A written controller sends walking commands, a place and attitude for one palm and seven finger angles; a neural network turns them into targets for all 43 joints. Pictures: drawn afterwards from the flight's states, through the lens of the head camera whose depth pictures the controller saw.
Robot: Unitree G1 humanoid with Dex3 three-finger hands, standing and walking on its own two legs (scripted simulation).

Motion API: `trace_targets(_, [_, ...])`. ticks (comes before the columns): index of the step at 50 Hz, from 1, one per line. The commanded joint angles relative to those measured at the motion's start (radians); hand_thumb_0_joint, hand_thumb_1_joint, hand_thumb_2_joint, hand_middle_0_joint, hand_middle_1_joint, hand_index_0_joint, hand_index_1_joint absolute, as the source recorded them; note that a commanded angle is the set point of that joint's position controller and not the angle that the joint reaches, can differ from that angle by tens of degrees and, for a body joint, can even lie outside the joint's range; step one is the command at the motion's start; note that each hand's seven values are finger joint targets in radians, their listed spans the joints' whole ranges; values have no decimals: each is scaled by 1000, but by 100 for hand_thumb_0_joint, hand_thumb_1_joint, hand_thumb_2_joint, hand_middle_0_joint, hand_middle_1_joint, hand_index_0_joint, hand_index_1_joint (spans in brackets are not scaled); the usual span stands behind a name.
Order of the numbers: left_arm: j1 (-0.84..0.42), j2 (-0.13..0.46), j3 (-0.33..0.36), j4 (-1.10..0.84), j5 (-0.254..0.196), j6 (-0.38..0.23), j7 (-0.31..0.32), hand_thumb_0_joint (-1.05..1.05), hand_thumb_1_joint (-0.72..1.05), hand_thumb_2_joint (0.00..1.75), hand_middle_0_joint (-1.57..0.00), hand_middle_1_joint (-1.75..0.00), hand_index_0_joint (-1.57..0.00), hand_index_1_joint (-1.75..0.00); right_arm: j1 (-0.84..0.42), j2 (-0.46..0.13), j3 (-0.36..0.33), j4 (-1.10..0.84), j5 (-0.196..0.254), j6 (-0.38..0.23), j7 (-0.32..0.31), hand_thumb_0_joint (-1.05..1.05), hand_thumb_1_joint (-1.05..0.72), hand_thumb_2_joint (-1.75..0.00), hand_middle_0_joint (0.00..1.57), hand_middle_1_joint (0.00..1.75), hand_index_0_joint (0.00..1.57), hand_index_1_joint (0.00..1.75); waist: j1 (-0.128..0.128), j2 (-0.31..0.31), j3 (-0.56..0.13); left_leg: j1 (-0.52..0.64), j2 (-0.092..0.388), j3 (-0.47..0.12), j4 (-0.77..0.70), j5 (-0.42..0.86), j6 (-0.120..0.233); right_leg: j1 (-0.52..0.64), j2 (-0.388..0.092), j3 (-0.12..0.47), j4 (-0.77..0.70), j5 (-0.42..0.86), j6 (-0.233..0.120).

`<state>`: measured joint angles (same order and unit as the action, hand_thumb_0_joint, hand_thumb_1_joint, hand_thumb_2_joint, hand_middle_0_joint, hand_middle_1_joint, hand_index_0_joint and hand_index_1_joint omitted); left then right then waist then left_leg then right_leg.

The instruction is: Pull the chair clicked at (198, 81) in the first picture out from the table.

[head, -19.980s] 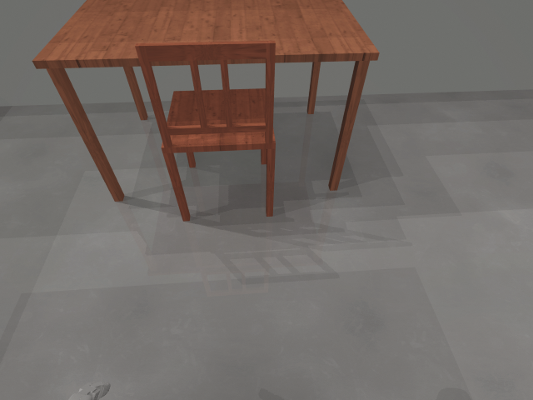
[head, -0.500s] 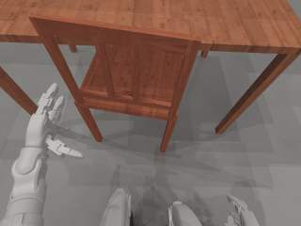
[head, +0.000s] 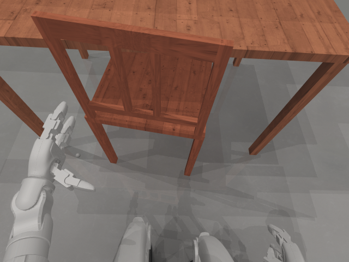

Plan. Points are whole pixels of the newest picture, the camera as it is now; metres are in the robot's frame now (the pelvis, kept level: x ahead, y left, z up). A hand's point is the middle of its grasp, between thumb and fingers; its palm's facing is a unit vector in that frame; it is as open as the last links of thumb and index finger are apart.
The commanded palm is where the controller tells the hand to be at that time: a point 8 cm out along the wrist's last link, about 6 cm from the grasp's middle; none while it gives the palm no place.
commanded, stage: aim the fingers beside a spindle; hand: left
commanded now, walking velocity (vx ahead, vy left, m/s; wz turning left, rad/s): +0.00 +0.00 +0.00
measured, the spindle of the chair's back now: (122, 82) +0.56 +0.16 +0.01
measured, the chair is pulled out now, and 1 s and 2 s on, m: -0.05 -0.05 -0.05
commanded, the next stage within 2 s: none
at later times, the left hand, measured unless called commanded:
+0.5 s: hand (69, 150) +0.35 +0.24 +0.03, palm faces +0.02 -1.00 -0.06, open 16.9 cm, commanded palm +0.32 +0.29 +0.03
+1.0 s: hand (66, 149) +0.34 +0.24 +0.03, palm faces +0.01 -1.00 -0.06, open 16.9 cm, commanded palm +0.32 +0.28 +0.02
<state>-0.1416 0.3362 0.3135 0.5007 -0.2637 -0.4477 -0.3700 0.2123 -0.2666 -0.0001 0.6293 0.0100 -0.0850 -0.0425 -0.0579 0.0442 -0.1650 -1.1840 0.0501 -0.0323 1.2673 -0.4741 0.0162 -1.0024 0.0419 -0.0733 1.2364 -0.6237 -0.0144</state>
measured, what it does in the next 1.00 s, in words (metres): stands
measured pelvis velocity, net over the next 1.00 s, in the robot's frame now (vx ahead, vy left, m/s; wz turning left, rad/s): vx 0.00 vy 0.01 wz -0.01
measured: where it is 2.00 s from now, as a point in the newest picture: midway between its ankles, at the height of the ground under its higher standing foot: outside the picture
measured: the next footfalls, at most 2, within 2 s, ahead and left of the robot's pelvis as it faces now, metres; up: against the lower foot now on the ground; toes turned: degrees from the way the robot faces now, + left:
none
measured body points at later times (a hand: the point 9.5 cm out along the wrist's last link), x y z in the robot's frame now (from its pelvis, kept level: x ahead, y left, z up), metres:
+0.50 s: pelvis +0.00 +0.01 +0.00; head +0.11 +0.03 +0.44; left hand +0.34 +0.29 +0.03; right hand +0.13 -0.25 -0.10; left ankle +0.06 +0.11 -0.62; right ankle -0.02 -0.12 -0.62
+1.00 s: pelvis +0.00 +0.01 +0.00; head +0.10 +0.03 +0.44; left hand +0.34 +0.30 +0.04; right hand +0.13 -0.25 -0.10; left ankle +0.06 +0.11 -0.62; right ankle -0.02 -0.12 -0.62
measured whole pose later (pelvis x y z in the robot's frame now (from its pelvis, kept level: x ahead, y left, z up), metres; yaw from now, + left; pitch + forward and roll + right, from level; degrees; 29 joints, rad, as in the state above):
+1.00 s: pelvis +0.00 +0.01 +0.00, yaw +0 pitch +22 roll -5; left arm -0.18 0.37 0.33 0.52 -0.26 -0.43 -0.34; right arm 0.21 -0.25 0.02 0.62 0.01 -0.06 -0.03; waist -0.06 0.05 -0.17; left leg -1.18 0.05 -0.03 1.26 -0.46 0.03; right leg -0.99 0.04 -0.07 1.22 -0.61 0.00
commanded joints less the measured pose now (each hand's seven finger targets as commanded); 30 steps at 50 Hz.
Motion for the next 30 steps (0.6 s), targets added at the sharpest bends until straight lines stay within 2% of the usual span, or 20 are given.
trace_targets(1, [-275,334,170,-215,-12,-83,55,0,-50,30,-6,-8,-6,-8,54,-153,-49,-91,-6,-29,-19,0,-90,-90,20,30,20,30,-5,89,-386,488,-8,-38,-139,276,19,3,13,26,-186,265,-6])
trace_targets(3, [-271,338,189,-136,-5,-63,60,0,-50,30,-6,-8,-6,-8,46,-149,-43,-96,-4,-14,-18,0,-90,-90,20,30,20,30,1,81,-351,441,-11,-28,-143,251,16,17,10,29,-187,259,-5])
trace_targets(5, [-248,289,152,-82,-5,-35,47,0,-50,30,-6,-8,-6,-8,42,-147,-40,-112,-1,-6,-13,0,-90,-90,20,30,20,30,-1,82,-331,422,-16,-22,-151,220,14,15,9,27,-194,241,-5])
trace_targets(8, [-199,264,130,-52,-19,-11,4,0,-50,30,-6,-8,-6,-8,45,-154,-42,-126,4,-2,-8,0,-90,-90,20,30,20,30,1,61,-355,421,-14,-14,-148,236,18,38,10,33,-202,268,-4])
trace_targets(9, [-202,229,92,-58,-26,-7,-13,0,-50,30,-6,-8,-6,-8,45,-154,-43,-131,8,-3,-6,0,-90,-90,20,30,20,30,-12,44,-358,417,-15,-11,-144,244,22,44,11,37,-207,286,-1])
trace_targets(10, [-216,225,81,-80,-31,-11,-25,0,-50,30,-6,-8,-6,-8,45,-156,-47,-129,9,-6,-7,0,-90,-90,20,30,20,30,-15,39,-372,425,-12,-14,-139,249,23,40,10,37,-204,291,0])
trace_targets(11, [-218,190,48,-107,-40,-19,-36,0,-50,30,-6,-8,-6,-8,49,-153,-46,-133,10,-13,-4,0,-90,-90,20,30,20,30,-21,56,-375,446,-12,-20,-138,269,25,32,12,32,-201,302,-3])
trace_targets(12, [-203,203,60,-143,-45,-27,-40,0,-50,30,-6,-8,-6,-8,48,-156,-51,-132,9,-17,-3,0,-90,-90,20,30,20,30,-13,65,-403,469,-11,-23,-136,288,23,37,10,28,-199,312,-3])
trace_targets(13, [-189,221,74,-156,-47,-33,-38,0,-50,30,-6,-8,-6,-8,49,-158,-53,-130,8,-19,-2,0,-90,-90,20,30,20,30,-10,68,-400,473,-11,-25,-136,295,23,37,11,27,-199,315,-3])
trace_targets(14, [-213,221,70,-171,-46,-42,-32,0,-50,30,-6,-8,-6,-8,52,-158,-54,-125,8,-21,-4,0,-90,-90,20,30,20,30,-22,41,-394,476,-8,-29,-136,299,24,25,13,24,-197,316,0])
trace_targets(15, [-228,242,88,-202,-43,-54,-19,0,-50,30,-6,-8,-6,-8,53,-159,-56,-121,5,-22,-6,0,-90,-90,20,30,20,30,-16,57,-396,491,-6,-36,-141,303,21,12,13,18,-191,303,-2])
trace_targets(19, [-251,268,126,-228,-26,-79,38,0,-50,30,-6,-8,-6,-8,52,-153,-52,-107,-3,-23,-8,0,-90,-90,20,30,20,30,-13,87,-381,503,-7,-46,-153,279,15,-19,12,11,-185,258,-3])
trace_targets(21, [-246,293,146,-221,-16,-80,54,0,-50,30,-6,-8,-6,-8,54,-153,-50,-104,-6,-20,-9,0,-90,-90,20,30,20,30,-8,88,-374,498,-6,-49,-154,280,15,-14,14,12,-182,256,-6])
trace_targets(22, [-240,291,144,-219,-11,-79,55,0,-50,30,-6,-8,-6,-8,49,-151,-49,-106,-6,-19,-9,0,-90,-90,20,30,20,30,-3,114,-379,510,-7,-46,-161,274,11,-15,13,12,-184,249,-8])
trace_targets(23, [-220,287,147,-208,-10,-76,53,0,-50,30,-6,-8,-6,-8,50,-149,-49,-109,-6,-16,-9,0,-90,-90,20,30,20,30,0,91,-386,509,-8,-45,-162,280,11,2,12,12,-188,258,-7])
trace_targets(26, [-187,230,87,-199,-14,-55,29,0,-50,30,-6,-8,-6,-8,50,-149,-48,-116,-2,-17,-6,0,-90,-90,20,30,20,30,-7,126,-390,541,-5,-47,-168,300,11,-12,15,9,-194,268,-10])
trace_targets(27, [-176,211,68,-190,-16,-45,19,0,-50,30,-6,-8,-6,-8,48,-151,-49,-117,0,-16,-5,0,-90,-90,20,30,20,30,-14,103,-385,539,-3,-49,-172,291,9,-14,14,6,-197,264,-7])
trace_targets(28, [-180,209,63,-188,-22,-38,13,0,-50,30,-6,-8,-6,-8,44,-154,-50,-117,2,-15,-5,0,-90,-90,20,30,20,30,-12,117,-371,538,-4,-50,-176,280,8,-21,13,5,-202,257,-8])
trace_targets(30, [-164,181,40,-172,-30,-23,4,0,-50,30,-6,-8,-6,-8,42,-156,-51,-125,5,-16,-3,0,-90,-90,20,30,20,30,-17,81,-347,514,-6,-54,-181,249,10,-22,13,1,-207,239,-7])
